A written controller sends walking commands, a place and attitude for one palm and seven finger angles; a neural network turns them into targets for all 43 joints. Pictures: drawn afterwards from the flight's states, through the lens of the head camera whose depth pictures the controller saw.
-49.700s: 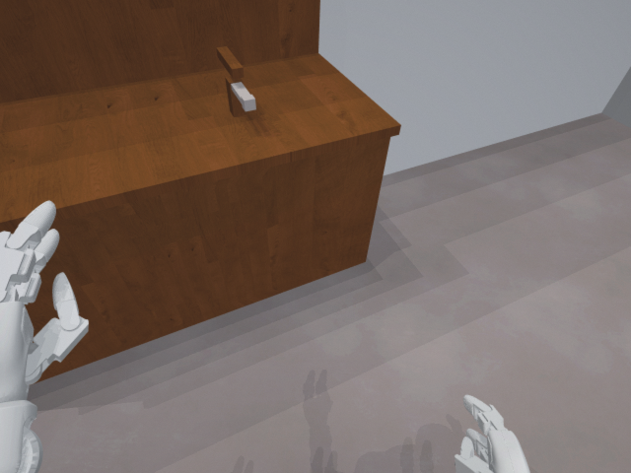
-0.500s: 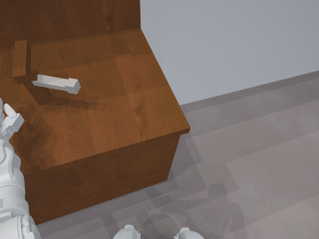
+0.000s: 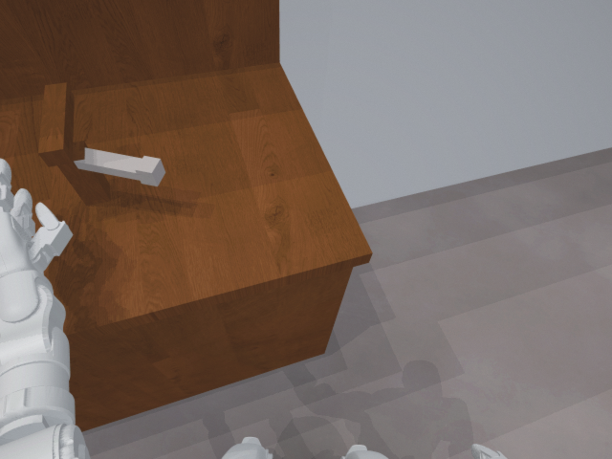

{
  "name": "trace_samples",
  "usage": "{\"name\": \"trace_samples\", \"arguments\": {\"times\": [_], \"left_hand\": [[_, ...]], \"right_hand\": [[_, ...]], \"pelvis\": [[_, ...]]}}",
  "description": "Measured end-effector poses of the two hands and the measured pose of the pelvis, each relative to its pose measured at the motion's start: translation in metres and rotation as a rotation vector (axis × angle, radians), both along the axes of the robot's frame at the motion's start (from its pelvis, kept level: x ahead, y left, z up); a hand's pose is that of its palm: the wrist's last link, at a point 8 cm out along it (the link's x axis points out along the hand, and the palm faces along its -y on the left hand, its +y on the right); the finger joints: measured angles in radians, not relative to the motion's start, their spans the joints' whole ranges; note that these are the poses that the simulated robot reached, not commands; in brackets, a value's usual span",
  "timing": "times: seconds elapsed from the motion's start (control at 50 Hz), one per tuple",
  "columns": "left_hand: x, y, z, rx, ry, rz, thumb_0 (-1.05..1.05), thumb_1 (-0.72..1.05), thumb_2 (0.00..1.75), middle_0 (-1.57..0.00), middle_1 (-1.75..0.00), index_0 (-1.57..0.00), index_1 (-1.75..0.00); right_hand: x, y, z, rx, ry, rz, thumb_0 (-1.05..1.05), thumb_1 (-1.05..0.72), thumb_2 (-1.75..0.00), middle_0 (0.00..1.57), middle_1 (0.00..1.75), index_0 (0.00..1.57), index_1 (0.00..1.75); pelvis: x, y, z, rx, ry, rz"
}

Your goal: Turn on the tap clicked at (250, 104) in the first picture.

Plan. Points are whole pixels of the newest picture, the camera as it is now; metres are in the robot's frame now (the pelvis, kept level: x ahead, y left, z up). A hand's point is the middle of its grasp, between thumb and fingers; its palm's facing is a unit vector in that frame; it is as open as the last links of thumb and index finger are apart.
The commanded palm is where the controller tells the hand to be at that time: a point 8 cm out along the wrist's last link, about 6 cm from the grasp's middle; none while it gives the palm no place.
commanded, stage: push the lever round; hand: left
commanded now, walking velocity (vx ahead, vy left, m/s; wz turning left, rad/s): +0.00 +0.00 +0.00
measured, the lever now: (150, 171) +0.48 +0.23 +0.07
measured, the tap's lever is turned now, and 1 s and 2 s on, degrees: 61 61 61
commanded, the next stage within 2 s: none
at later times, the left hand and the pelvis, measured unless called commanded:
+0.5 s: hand (79, 227) +0.38 +0.30 +0.06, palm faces +0.53 -0.85 -0.08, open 7.8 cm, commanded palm +0.34 +0.33 +0.07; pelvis +0.00 -0.01 +0.00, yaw +0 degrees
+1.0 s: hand (106, 221) +0.40 +0.27 +0.06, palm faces +0.62 -0.78 -0.07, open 7.8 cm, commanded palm +0.35 +0.30 +0.07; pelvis +0.00 -0.01 +0.00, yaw +0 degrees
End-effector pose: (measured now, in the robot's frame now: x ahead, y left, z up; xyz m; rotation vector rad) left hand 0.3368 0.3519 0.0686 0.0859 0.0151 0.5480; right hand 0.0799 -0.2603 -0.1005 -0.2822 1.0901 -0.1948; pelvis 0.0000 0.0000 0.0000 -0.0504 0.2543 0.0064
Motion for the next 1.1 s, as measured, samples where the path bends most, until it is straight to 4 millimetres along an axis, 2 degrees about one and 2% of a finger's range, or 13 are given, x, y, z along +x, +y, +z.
{"name": "trace_samples", "arguments": {"times": [0.12, 0.32, 0.56, 0.86, 1.1], "left_hand": [[0.0, -0.009, 0.002, 0.002, -0.002, 0.002, 0.02, 0.9, 0.9, -0.16, -0.15, -0.15, -0.15], [-0.008, -0.01, 0.004, 0.007, -0.004, 0.023, 0.02, 0.9, 0.9, -0.16, -0.15, -0.15, -0.15], [0.005, -0.021, 0.0, -0.008, -0.001, 0.009, 0.02, 0.9, 0.9, -0.16, -0.15, -0.15, -0.15], [0.0, -0.045, -0.002, -0.012, -0.016, 0.08, 0.02, 0.9, 0.9, -0.16, -0.15, -0.15, -0.15], [0.014, -0.056, 0.001, -0.009, -0.014, 0.139, 0.02, 0.9, 0.9, -0.16, -0.15, -0.15, -0.15]], "right_hand": [[0.003, -0.001, -0.001, 0.015, -0.012, -0.006, 0.01, -0.91, -0.9, 0.2, 0.3, 0.2, 0.29], [-0.004, -0.009, -0.003, 0.014, 0.001, -0.013, 0.01, -0.91, -0.9, 0.2, 0.3, 0.2, 0.29], [-0.013, -0.017, -0.003, -0.004, 0.016, -0.023, 0.01, -0.91, -0.9, 0.2, 0.3, 0.2, 0.29], [-0.012, -0.006, -0.006, 0.03, 0.017, -0.018, 0.01, -0.91, -0.9, 0.2, 0.3, 0.2, 0.29], [-0.002, 0.0, -0.007, 0.039, -0.007, 0.001, 0.01, -0.91, -0.9, 0.2, 0.3, 0.2, 0.29]], "pelvis": [[0.001, -0.004, 0.001, 0.005, -0.005, -0.005], [0.0, -0.01, 0.001, 0.009, -0.013, -0.003], [-0.004, -0.013, -0.001, 0.011, -0.006, -0.004], [-0.002, -0.01, 0.001, 0.012, -0.02, -0.002], [-0.003, -0.01, 0.0, 0.012, -0.014, 0.0]]}}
